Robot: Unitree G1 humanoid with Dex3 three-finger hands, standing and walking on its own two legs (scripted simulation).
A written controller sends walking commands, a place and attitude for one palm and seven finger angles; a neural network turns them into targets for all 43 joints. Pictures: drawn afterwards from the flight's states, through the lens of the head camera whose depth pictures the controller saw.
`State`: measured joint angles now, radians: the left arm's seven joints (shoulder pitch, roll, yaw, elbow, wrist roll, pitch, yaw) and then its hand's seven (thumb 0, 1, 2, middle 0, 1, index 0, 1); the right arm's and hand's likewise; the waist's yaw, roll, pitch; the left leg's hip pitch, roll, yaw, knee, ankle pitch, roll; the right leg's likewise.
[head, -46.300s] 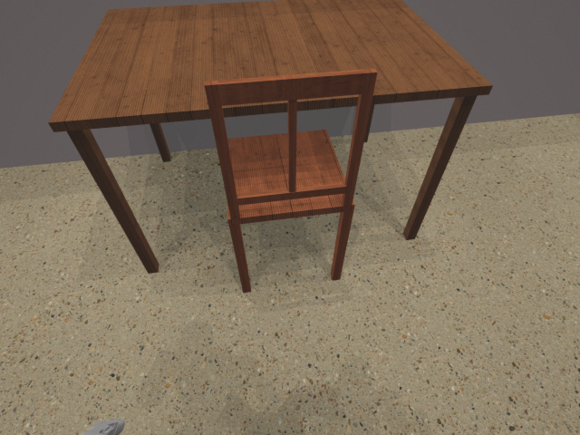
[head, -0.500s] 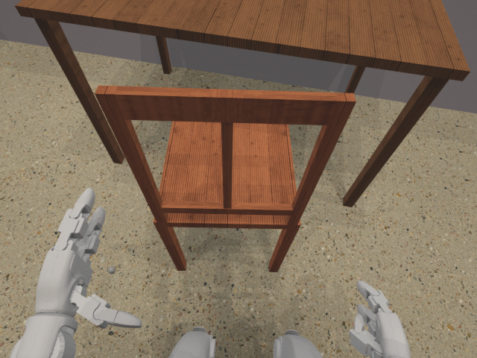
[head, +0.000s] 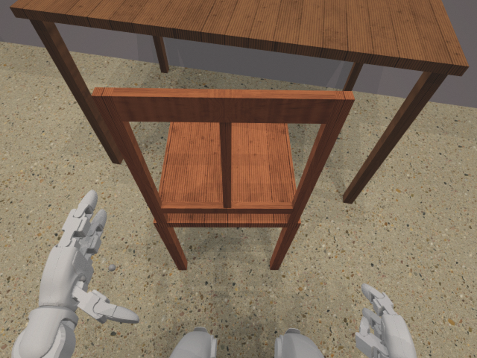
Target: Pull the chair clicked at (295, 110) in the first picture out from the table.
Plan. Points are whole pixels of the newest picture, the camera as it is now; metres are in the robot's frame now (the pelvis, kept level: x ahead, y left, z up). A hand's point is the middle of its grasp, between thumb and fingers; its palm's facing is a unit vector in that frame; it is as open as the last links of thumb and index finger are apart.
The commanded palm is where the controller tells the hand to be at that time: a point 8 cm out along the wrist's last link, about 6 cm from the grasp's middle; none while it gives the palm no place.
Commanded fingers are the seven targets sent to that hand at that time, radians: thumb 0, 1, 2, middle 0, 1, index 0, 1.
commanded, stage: raise the hand toward the chair's back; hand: left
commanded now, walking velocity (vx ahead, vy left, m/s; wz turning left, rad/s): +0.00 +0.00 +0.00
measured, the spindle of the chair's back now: (226, 171) +0.46 +0.05 -0.02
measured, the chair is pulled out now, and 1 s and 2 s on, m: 0.25 0.25 0.25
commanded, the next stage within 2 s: aim the fingers beside a spindle in 0.06 s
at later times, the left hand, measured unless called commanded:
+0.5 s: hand (116, 252) +0.27 +0.20 +0.04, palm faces +0.06 -1.00 -0.06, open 16.9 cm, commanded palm +0.24 +0.25 +0.03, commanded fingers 0.00 -0.50 0.30 -0.06 -0.08 -0.06 -0.08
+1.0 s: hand (133, 252) +0.28 +0.19 +0.00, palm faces +0.02 -1.00 -0.05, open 16.9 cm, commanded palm +0.26 +0.25 +0.01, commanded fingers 0.00 -0.50 0.30 -0.06 -0.08 -0.06 -0.08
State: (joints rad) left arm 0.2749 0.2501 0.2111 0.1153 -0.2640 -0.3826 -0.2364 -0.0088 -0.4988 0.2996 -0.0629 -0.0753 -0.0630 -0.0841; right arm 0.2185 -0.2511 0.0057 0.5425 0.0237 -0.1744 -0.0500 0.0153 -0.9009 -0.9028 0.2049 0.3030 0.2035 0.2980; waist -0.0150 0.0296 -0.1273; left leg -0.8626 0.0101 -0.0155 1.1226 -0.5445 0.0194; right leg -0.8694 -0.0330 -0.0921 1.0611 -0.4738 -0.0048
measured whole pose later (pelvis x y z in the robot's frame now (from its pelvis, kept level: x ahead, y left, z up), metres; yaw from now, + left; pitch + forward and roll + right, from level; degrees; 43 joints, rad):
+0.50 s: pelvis +0.00 +0.00 -0.01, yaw +0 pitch +18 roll -2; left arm 0.21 0.24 0.22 0.12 -0.26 -0.43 -0.21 -0.01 -0.50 0.30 -0.07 -0.08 -0.07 -0.08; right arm 0.22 -0.24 0.01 0.56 0.01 -0.18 -0.05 0.01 -0.90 -0.90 0.21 0.30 0.20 0.30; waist -0.02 0.02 -0.14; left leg -0.90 0.01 -0.02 1.15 -0.55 0.02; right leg -0.91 -0.03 -0.09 1.08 -0.48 -0.01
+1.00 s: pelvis -0.01 +0.00 -0.02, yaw +0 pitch +20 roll -2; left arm 0.11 0.24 0.19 0.23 -0.24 -0.42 -0.22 -0.01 -0.50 0.30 -0.06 -0.08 -0.06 -0.08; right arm 0.19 -0.25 0.00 0.56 0.01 -0.15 -0.04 0.01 -0.90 -0.90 0.21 0.30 0.20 0.30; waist -0.02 0.03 -0.14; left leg -0.99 0.01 -0.01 1.21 -0.57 0.02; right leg -1.00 -0.03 -0.09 1.16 -0.50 -0.01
